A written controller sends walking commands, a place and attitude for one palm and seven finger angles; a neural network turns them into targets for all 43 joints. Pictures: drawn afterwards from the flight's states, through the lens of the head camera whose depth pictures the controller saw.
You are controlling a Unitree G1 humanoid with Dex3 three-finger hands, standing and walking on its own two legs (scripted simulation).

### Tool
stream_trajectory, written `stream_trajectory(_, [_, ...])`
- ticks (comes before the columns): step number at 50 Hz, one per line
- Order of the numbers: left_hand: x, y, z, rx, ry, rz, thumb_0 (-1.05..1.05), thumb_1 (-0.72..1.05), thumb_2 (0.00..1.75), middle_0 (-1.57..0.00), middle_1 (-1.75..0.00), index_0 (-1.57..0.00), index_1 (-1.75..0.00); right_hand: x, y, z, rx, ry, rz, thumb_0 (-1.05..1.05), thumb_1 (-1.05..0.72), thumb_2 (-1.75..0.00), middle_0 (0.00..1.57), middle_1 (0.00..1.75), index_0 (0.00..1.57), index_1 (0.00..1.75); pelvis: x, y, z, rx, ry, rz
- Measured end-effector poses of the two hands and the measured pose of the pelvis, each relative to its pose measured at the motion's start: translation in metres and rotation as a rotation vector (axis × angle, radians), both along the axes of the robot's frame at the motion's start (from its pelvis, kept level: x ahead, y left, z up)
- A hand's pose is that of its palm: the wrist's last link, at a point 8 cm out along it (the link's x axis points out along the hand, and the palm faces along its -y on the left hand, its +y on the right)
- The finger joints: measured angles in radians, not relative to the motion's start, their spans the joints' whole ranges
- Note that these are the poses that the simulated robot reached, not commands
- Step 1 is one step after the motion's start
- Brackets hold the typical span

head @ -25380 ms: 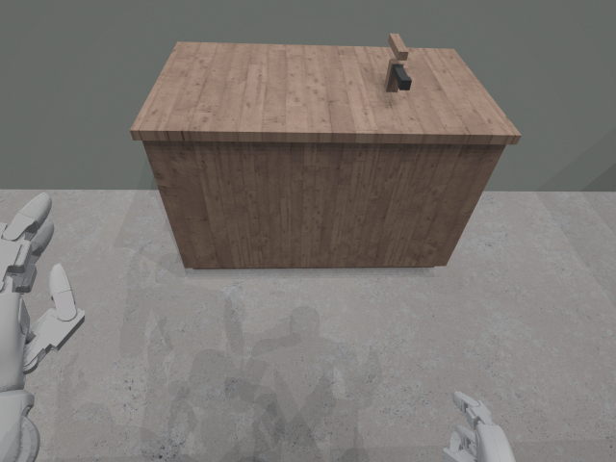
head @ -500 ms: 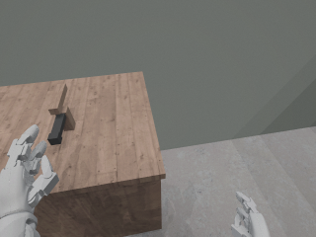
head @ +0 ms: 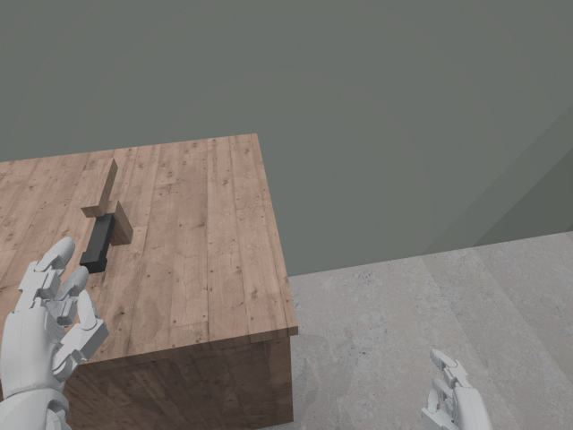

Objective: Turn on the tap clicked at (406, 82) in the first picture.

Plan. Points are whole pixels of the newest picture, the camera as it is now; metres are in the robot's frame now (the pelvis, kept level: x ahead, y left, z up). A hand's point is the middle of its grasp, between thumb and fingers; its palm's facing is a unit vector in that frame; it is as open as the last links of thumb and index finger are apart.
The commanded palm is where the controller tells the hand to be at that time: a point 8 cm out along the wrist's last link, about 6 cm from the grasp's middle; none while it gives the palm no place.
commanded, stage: reach beside the lever's end, fingers flat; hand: left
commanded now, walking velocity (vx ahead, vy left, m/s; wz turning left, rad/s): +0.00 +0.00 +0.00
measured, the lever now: (93, 261) +0.33 +0.37 +0.04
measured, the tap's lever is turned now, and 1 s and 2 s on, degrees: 0 0 0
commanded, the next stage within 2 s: none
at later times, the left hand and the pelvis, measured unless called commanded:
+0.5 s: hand (79, 322) +0.20 +0.28 +0.11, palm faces +0.51 -0.85 -0.13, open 7.5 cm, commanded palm +0.16 +0.32 +0.11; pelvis -0.01 +0.01 +0.00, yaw +0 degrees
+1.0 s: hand (72, 295) +0.25 +0.33 +0.08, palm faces +0.54 -0.83 -0.13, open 7.6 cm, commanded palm +0.20 +0.37 +0.08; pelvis -0.02 +0.02 -0.01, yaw -1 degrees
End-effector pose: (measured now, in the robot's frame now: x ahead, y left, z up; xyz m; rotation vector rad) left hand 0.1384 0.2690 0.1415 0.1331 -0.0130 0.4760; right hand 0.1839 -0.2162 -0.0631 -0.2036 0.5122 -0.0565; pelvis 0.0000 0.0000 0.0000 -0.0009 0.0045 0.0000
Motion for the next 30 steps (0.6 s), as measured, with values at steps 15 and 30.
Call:
stream_trajectory(15, [0.005, 0.029, -0.012, 0.019, -0.009, 0.035, 0.02, 0.89, 0.90, -0.20, -0.30, -0.20, -0.30, -0.011, -0.005, -0.008, -0.018, 0.059, -0.032, 0.01, -0.91, -0.90, 0.20, 0.30, 0.20, 0.30, -0.003, 0.003, 0.000, -0.005, 0.014, -0.001])
stream_trajectory(30, [0.021, 0.055, -0.031, 0.011, -0.011, 0.068, 0.02, 0.89, 0.90, -0.20, -0.29, -0.20, -0.29, -0.035, -0.006, -0.017, -0.034, 0.116, -0.063, 0.01, -0.91, -0.90, 0.20, 0.30, 0.20, 0.30, -0.016, 0.009, -0.002, -0.013, 0.031, -0.003])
